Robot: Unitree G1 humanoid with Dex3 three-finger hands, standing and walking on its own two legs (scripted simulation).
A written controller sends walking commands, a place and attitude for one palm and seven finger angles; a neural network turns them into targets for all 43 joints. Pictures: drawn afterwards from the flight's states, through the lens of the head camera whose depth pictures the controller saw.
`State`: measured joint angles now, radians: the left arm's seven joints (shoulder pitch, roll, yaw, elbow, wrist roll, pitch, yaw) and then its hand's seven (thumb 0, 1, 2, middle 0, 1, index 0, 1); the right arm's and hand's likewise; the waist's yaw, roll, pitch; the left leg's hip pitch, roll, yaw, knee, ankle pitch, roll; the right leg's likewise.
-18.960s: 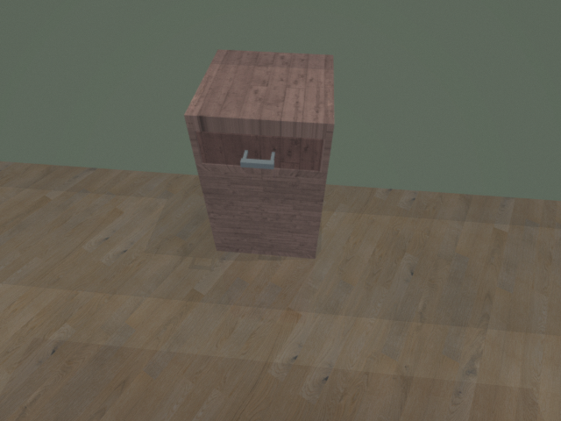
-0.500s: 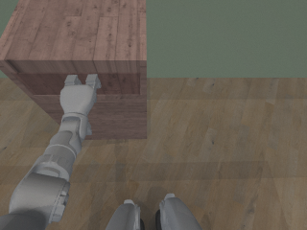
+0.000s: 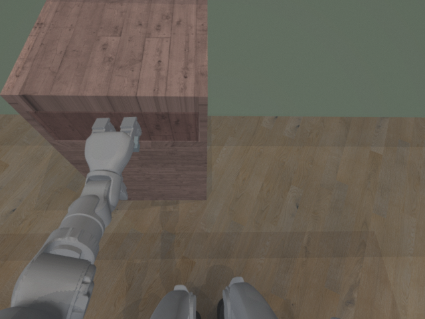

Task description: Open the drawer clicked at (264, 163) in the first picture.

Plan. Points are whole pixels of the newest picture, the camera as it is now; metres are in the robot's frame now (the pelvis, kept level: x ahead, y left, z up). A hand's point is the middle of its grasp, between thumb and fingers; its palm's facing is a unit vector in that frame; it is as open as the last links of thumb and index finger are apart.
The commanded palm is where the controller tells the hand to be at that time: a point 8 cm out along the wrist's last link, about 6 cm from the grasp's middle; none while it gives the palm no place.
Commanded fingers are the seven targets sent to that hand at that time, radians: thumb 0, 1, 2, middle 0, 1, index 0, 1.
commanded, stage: re-aim the fingers above the handle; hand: left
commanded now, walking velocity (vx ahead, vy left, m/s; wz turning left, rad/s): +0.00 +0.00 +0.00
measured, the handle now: (119, 139) +0.53 +0.22 -0.10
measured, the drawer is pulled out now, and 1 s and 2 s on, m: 0.00 0.00 0.00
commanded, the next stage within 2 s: lower the fingers behind the handle in 1.90 s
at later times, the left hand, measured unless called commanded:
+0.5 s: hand (118, 158) +0.44 +0.19 -0.04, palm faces +0.00 -0.04 -1.00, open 13.8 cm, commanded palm +0.42 +0.19 +0.01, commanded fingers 0.00 -0.50 0.30 -0.30 -1.20 -0.30 -1.20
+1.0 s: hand (105, 159) +0.44 +0.22 -0.05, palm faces -0.05 +0.02 -1.00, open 13.8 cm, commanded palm +0.42 +0.20 +0.01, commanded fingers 0.00 -0.50 0.30 -0.30 -1.20 -0.30 -1.20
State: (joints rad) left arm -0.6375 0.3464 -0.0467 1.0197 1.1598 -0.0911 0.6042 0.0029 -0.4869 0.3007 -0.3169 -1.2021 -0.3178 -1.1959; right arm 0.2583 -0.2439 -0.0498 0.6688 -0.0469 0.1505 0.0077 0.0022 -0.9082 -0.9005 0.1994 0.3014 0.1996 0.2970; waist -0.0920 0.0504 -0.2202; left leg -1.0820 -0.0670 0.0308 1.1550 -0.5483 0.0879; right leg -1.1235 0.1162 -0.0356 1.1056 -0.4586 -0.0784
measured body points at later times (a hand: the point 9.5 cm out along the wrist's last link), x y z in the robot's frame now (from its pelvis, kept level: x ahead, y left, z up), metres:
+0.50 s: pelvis -0.01 +0.01 +0.00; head +0.11 +0.01 +0.43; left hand +0.44 +0.19 +0.01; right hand +0.03 -0.27 -0.13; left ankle -0.01 +0.07 -0.64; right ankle +0.02 -0.07 -0.64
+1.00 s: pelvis -0.01 +0.01 +0.00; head +0.12 +0.00 +0.43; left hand +0.44 +0.21 +0.01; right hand +0.04 -0.26 -0.14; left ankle -0.01 +0.07 -0.64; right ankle +0.02 -0.07 -0.64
